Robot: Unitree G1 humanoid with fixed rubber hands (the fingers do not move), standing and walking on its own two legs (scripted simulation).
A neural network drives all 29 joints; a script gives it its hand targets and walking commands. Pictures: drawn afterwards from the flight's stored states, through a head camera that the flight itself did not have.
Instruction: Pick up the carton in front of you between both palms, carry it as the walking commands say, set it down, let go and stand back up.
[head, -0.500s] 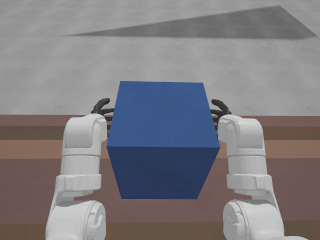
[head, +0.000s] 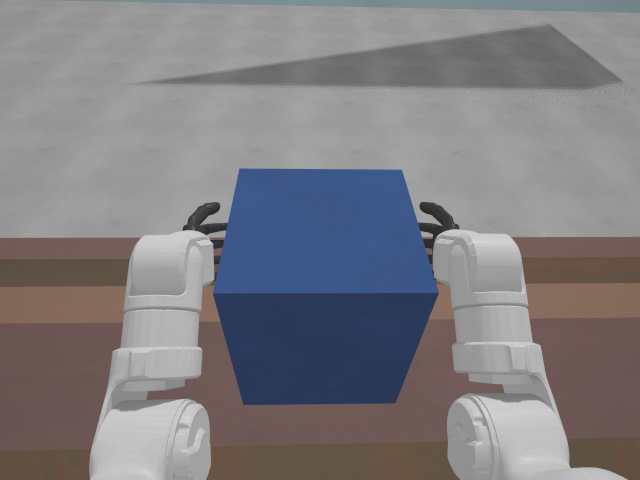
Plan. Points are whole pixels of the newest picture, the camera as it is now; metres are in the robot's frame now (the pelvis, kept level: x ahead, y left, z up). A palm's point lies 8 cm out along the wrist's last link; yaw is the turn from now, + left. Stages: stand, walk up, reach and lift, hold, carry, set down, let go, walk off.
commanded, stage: carry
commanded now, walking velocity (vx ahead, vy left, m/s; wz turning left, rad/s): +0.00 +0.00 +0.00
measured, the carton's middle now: (320, 290) +0.35 +0.00 +0.05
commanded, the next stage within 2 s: none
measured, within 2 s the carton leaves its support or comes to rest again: neither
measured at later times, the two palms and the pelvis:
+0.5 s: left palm (195, 261) +0.33 +0.15 +0.13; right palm (448, 260) +0.33 -0.15 +0.13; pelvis -0.01 +0.00 +0.00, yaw +0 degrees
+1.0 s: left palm (236, 230) +0.39 +0.11 +0.12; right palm (465, 236) +0.39 -0.19 +0.11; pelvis +0.05 -0.03 -0.01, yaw -1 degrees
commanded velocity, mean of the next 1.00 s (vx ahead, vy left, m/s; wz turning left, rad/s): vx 0.19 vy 0.00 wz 0.00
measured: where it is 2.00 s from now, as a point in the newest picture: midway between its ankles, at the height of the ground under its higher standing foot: (315, 420)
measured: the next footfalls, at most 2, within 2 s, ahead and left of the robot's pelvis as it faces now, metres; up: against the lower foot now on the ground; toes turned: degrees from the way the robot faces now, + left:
left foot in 1.36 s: +0.32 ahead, +0.06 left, +0.00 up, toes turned +2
right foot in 1.86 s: +0.60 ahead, -0.11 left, -0.12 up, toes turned -3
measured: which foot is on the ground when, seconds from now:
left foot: down 0.00-0.94, up 0.96-1.00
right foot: down 0.00-1.00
